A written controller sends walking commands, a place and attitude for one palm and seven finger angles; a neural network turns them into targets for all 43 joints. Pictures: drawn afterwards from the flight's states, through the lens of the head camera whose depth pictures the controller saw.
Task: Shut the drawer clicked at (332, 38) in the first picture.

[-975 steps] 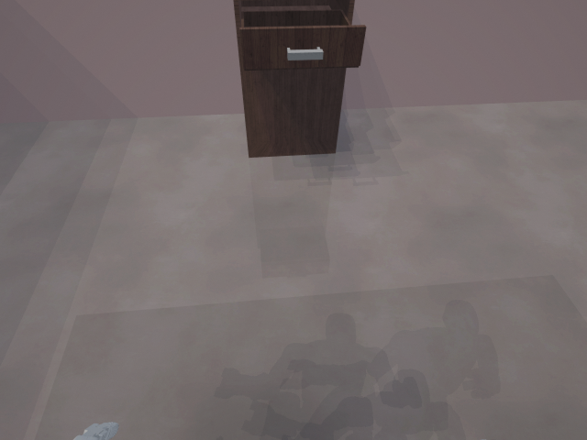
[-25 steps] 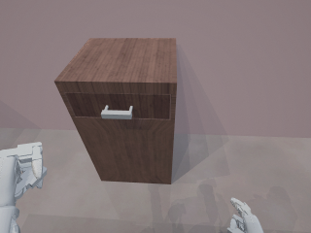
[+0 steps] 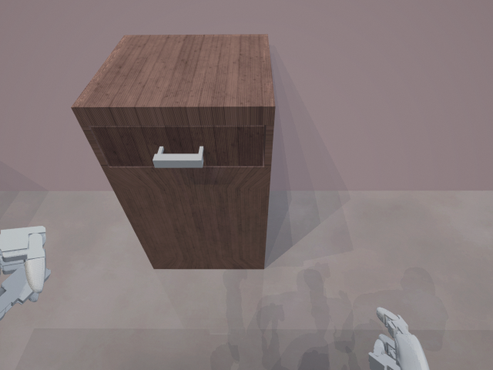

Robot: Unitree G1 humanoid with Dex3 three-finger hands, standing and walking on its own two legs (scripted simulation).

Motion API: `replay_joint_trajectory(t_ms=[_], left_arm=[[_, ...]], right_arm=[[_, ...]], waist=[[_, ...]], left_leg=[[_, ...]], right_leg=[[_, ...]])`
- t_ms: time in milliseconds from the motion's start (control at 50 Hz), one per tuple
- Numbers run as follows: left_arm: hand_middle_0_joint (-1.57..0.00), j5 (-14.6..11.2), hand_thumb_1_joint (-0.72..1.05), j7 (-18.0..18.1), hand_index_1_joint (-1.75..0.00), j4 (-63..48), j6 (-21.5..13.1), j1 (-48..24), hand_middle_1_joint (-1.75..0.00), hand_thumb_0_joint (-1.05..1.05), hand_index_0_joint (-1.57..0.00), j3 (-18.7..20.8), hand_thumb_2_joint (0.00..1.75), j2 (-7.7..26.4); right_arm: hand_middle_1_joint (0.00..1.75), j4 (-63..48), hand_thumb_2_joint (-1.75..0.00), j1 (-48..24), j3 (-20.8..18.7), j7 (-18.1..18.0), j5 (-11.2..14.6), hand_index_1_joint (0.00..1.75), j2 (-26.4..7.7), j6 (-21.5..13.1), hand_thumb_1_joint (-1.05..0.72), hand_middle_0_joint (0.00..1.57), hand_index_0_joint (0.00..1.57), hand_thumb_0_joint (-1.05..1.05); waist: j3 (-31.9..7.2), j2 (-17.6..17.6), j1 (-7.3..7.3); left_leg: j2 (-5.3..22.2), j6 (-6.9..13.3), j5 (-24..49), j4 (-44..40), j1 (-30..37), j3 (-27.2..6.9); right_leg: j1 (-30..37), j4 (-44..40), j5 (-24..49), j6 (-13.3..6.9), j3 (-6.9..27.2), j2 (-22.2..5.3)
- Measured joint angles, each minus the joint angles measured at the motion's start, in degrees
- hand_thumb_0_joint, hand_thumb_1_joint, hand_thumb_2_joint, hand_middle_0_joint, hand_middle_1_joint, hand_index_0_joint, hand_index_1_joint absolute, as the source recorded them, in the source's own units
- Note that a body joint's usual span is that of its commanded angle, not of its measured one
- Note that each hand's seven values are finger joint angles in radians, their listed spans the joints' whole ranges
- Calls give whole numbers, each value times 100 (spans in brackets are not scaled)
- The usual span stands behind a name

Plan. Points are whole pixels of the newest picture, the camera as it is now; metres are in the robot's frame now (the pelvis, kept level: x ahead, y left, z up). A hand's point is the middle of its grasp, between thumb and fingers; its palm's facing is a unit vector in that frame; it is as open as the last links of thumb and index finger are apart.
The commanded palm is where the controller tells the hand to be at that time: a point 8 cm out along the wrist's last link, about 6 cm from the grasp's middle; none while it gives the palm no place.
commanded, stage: step back with the hand held close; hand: left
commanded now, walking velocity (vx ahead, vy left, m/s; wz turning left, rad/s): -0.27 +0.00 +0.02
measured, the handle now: (180, 155) +0.64 +0.22 -0.05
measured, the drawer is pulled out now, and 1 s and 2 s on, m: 0.00 0.00 0.00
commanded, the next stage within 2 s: stop stepping back and stand still in 0.90 s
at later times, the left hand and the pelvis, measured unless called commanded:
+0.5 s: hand (17, 317) +0.14 +0.23 +0.18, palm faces +0.39 -0.75 -0.53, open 3.2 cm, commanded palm +0.07 +0.27 +0.18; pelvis -0.05 -0.02 +0.00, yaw +1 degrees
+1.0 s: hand out of the picture +0.04 +0.18 +0.16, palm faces +0.34 -0.81 -0.48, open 3.2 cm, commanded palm -0.04 +0.22 +0.18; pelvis -0.18 -0.06 +0.00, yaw -1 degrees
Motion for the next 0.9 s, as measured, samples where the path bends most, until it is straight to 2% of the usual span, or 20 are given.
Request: replay_joint_trajectory(t_ms=[80,140,220,300,360,420,480,560,600,640,700,740,760,780,820,860,900], left_arm=[[-140,125,89,34,-160,206,-73,-182,-160,1,-140,48,90,-164],[-141,136,89,31,-160,290,-80,-296,-160,1,-140,34,90,-295],[-141,87,89,22,-160,56,-99,-261,-160,1,-140,-110,90,-333],[-141,63,89,70,-160,-350,-231,-87,-160,1,-140,-165,90,-179],[-141,103,89,117,-160,-502,-340,43,-160,1,-140,16,90,31],[-141,205,89,123,-160,-391,-389,-1,-160,1,-141,215,90,170],[-141,227,89,125,-160,-247,-426,-92,-160,1,-141,359,90,165],[-141,92,89,138,-160,-201,-540,-61,-160,1,-141,475,90,42],[-141,29,90,113,-160,-199,-570,-131,-160,1,-140,393,90,-13],[-141,22,90,64,-160,-227,-547,-272,-160,1,-140,202,90,-41],[-140,9,90,-30,-160,-417,-432,-346,-160,1,-140,-136,90,7],[-140,-33,89,-84,-160,-686,-400,-109,-160,1,-140,-153,90,188],[-140,-56,89,-102,-160,-818,-418,76,-160,2,-140,-72,90,323],[-140,-69,89,-107,-160,-913,-448,256,-160,1,-140,45,90,464],[-140,-99,89,-77,-160,-960,-477,514,-160,1,-140,295,90,668],[-140,-108,89,-15,-160,-808,-467,577,-160,1,-140,506,90,711],[-141,-93,89,70,-160,-491,-417,425,-160,1,-140,568,90,578]], right_arm=[[30,-53,-90,-10,70,-37,22,30,59,-43,-91,20,20,1],[30,-52,-90,-74,112,-21,38,30,84,-57,-91,20,20,1],[30,-15,-90,-63,113,51,29,30,78,-79,-91,20,20,1],[30,20,-90,17,80,65,24,30,17,-77,-91,20,20,1],[30,28,-90,62,48,24,30,30,-13,-93,-91,20,20,1],[30,27,-90,129,-19,-45,-12,30,-31,-188,-91,20,20,1],[30,120,-90,189,-64,-65,-61,30,20,-274,-91,20,20,1],[30,239,-90,63,29,-19,-99,30,197,-397,-91,20,20,1],[30,302,-90,-171,103,31,-126,30,294,-476,-91,20,20,1],[30,333,-90,-448,156,95,-159,30,349,-527,-91,20,20,1],[30,293,-90,-699,199,176,-154,30,343,-508,-91,20,20,1],[30,204,-90,-674,238,200,-96,30,316,-407,-91,20,21,1],[30,155,-90,-607,249,192,-45,30,311,-323,-91,20,21,1],[30,124,-90,-510,244,168,16,30,311,-237,-91,20,21,1],[30,141,-90,-289,182,108,91,30,294,-98,-91,20,21,1],[30,207,-90,-137,112,24,90,30,242,13,-91,20,20,1],[30,253,-90,-103,60,-71,68,30,144,94,-91,20,20,1]], waist=[[-26,52,51],[95,69,66],[191,-7,7],[211,-122,-101],[188,-222,-138],[130,-148,-173],[-70,-14,-138],[-265,-123,0],[-121,-277,74],[160,-359,78],[500,-231,-48],[515,-98,-145],[459,-75,-182],[354,-104,-196],[61,-226,-183],[-192,-348,-111],[-305,-371,-57]], left_leg=[[13,-4,-26,246,-234,-37],[98,-57,-13,405,-407,-74],[200,-144,24,563,-655,-176],[275,-188,96,667,-839,-241],[277,-133,138,663,-890,-194],[300,-102,172,655,-920,-202],[383,-122,269,537,-1010,-243],[526,-216,459,339,-1326,-94],[602,-284,639,180,-1448,54],[677,-343,864,12,-1498,136],[826,-438,1184,-197,-1481,51],[957,-512,1285,-200,-1485,-52],[981,-525,1184,-54,-1509,-108],[922,-531,709,320,-1556,-195],[663,-540,-198,1313,-1670,-364],[500,-583,-556,1862,-1602,-316],[467,-612,-542,1809,-1353,-221]], right_leg=[[-42,102,-160,21,192,86],[-141,94,-42,-63,136,164],[-243,-26,122,-117,4,240],[-315,-127,255,-137,-107,282],[-394,-96,300,-93,-57,289],[-439,568,113,20,87,370],[-155,1125,-315,70,155,425],[517,485,-840,35,170,278],[618,9,-986,17,135,205],[584,-229,-1043,-54,88,205],[504,-246,-867,-182,2,366],[540,-325,-720,-249,-70,514],[569,-358,-672,-299,-87,562],[581,-376,-642,-344,-81,566],[592,-472,-565,-381,-49,483],[597,-627,-431,-389,21,378],[572,-744,-284,-389,56,315]])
